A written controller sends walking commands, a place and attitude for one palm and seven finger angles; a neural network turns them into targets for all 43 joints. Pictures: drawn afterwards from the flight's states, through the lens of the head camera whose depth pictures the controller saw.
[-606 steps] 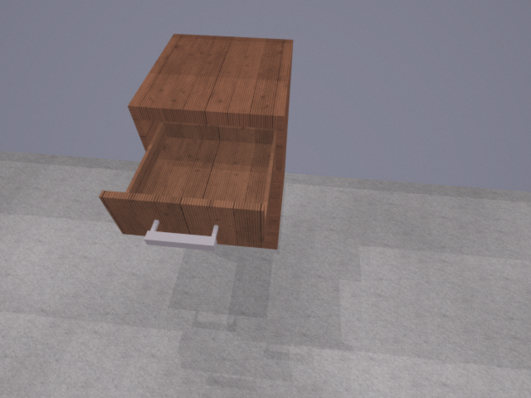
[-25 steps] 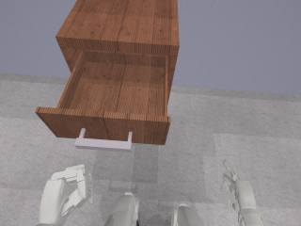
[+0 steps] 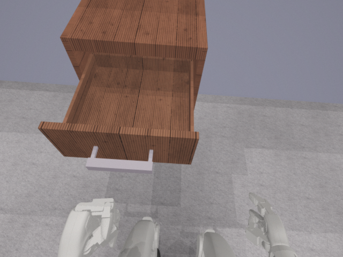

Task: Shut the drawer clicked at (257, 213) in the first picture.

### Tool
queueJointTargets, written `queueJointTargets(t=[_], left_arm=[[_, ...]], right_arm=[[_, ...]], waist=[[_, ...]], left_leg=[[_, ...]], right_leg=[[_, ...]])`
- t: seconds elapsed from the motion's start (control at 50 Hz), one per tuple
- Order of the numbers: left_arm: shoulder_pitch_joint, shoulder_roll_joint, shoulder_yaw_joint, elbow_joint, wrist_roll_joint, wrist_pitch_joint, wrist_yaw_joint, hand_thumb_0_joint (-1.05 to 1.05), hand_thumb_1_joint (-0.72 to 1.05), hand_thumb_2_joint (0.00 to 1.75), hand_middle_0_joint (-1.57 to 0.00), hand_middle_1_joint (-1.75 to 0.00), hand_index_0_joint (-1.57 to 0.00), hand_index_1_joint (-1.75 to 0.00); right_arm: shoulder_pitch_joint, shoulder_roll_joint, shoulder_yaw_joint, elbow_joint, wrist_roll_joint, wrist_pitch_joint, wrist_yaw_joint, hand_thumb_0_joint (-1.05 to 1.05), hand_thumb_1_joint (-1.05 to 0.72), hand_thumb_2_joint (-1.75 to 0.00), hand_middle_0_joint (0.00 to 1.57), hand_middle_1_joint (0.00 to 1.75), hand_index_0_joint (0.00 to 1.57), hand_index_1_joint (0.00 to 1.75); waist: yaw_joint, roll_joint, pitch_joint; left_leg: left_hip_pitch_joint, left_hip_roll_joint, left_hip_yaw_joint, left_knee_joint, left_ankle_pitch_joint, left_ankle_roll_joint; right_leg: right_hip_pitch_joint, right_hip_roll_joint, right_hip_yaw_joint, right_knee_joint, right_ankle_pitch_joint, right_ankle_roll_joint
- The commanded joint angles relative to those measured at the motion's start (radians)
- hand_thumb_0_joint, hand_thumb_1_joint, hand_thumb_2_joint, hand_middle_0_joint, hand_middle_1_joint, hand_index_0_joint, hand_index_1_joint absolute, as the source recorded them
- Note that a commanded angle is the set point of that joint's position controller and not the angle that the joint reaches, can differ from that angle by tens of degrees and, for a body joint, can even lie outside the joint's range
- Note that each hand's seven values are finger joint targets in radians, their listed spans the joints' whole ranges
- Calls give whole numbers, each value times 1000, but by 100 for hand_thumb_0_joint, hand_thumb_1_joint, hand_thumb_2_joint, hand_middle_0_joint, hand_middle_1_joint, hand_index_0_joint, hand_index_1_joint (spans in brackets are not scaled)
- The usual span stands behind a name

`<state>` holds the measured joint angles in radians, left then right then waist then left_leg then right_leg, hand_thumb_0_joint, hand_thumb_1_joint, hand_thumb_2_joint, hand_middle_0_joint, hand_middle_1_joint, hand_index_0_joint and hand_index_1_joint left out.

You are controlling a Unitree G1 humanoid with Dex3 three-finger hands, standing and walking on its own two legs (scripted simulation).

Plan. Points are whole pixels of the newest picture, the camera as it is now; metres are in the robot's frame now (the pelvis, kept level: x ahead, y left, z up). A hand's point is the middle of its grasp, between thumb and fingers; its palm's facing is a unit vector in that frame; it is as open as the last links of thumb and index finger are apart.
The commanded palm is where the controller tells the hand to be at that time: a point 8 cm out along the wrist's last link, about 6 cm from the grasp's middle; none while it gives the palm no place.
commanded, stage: raise the hand and make a fist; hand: left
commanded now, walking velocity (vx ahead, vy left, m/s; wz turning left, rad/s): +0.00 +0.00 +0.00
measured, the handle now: (121, 158) +0.36 +0.17 -0.06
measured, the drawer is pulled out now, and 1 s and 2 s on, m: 0.29 0.29 0.28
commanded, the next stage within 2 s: bring the fist close to the handle in 0.12 s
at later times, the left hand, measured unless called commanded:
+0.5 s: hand (120, 220) +0.20 +0.12 +0.02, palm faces +0.04 -1.00 -0.03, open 3.3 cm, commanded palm +0.17 +0.18 +0.02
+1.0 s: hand (124, 204) +0.24 +0.13 -0.04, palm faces -0.01 -1.00 -0.03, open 3.3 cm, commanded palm +0.21 +0.19 -0.03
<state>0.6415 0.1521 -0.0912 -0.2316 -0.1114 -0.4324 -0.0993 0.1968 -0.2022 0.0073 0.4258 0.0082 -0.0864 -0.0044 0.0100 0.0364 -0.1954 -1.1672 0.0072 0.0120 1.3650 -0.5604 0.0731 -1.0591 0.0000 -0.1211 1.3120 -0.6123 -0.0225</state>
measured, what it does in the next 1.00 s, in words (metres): stands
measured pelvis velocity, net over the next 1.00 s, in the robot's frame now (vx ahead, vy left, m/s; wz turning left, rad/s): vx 0.00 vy -0.03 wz -0.01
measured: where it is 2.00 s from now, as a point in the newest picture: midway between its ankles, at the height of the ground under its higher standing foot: outside the picture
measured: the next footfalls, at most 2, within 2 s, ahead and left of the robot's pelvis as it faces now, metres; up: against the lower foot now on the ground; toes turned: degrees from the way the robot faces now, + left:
none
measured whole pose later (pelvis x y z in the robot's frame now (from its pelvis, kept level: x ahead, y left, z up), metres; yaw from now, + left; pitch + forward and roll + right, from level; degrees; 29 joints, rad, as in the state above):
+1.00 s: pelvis +0.00 -0.03 -0.04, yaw -1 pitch +27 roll -4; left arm 0.34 0.20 0.08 0.09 -0.20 -0.55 -0.16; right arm 0.13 -0.23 -0.01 0.54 0.00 -0.11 0.00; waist -0.02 0.03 -0.22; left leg -1.39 0.04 -0.02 1.53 -0.61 0.03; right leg -1.29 0.02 -0.15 1.50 -0.68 -0.08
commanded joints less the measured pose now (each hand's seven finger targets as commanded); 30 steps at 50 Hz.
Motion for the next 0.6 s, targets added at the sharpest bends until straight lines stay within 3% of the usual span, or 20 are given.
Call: queueJointTargets(t=[0.0, 0.12, 0.2, 0.26, 0.32, 0.36, 0.4, 0.42, 0.46, 0.58], left_arm=[[150, 50, 86, -230, -23, -59, 40, 0, 90, 90, -140, -160, -140, -160], [123, 11, 17, -203, -23, -118, 31, 0, 90, 90, -140, -160, -140, -160], [128, 44, 38, -162, -18, -133, -3, 0, 90, 90, -140, -160, -140, -160], [64, 47, 50, -110, -10, -132, -3, 0, 90, 90, -140, -160, -140, -160], [17, 49, 79, -93, -19, -148, 13, 0, 90, 90, -140, -160, -140, -160], [-7, 75, 118, -92, -21, -163, 27, 0, 90, 90, -140, -160, -140, -160], [-22, 64, 101, -115, -25, -178, 29, 0, 90, 90, -140, -160, -140, -160], [-26, 58, 101, -103, -30, -178, 26, 0, 90, 90, -140, -160, -140, -160], [-50, 76, 123, -69, -38, -173, 16, 0, 90, 90, -140, -160, -140, -160], [-101, 81, 142, 30, -52, -135, -37, 0, 90, 90, -140, -160, -140, -160]], right_arm=[[-67, -113, -68, -186, 0, -49, -13, 0, -90, -90, 20, 30, 20, 30], [-52, -118, -65, -163, -3, -71, -8, 0, -90, -90, 20, 30, 20, 30], [-55, -124, -68, -155, 0, -75, -13, 0, -90, -90, 20, 30, 20, 30], [-70, -126, -64, -148, -2, -74, -17, 0, -90, -90, 20, 30, 20, 30], [-66, -124, -61, -146, -8, -76, -17, 0, -90, -90, 20, 30, 20, 30], [-67, -121, -63, -135, -10, -76, -20, 0, -90, -90, 20, 30, 20, 30], [-62, -120, -60, -136, -14, -80, -13, 0, -90, -90, 20, 30, 20, 30], [-61, -118, -60, -131, -14, -80, -11, 0, -90, -90, 20, 30, 20, 30], [-61, -121, -60, -115, -12, -77, -14, 0, -90, -90, 20, 30, 20, 30], [-77, -134, -60, -95, -4, -68, -21, 0, -90, -90, 20, 30, 20, 30]], waist=[[27, 18, -249], [-19, 1, -190], [-21, -10, -176], [-28, -8, -146], [-25, -21, -179], [-10, -4, -218], [-6, 45, -265], [-11, 27, -274], [-20, -7, -275], [-35, -29, -244]], left_leg=[[310, 7, -122, -270, 234, -64], [276, 6, -113, -240, 215, -49], [246, 5, -106, -225, 199, -45], [210, 1, -108, -208, 159, -45], [185, -4, -97, -179, 147, -44], [183, -4, -88, -160, 172, -45], [210, -4, -86, -151, 211, -46], [203, -5, -81, -139, 222, -44], [165, -3, -78, -118, 226, -41], [80, -3, -67, -74, 195, -38]], right_leg=[[109, 25, 30, -173, 162, -26], [85, 26, 37, -196, 156, -22], [90, 25, 48, -192, 158, -24], [43, 26, 50, -180, 126, -23], [45, 25, 63, -169, 124, -22], [53, 27, 75, -158, 145, -24], [55, 23, 78, -142, 178, -27], [69, 23, 85, -146, 200, -24], [88, 25, 103, -152, 217, -22], [85, 18, 132, -152, 203, -16]])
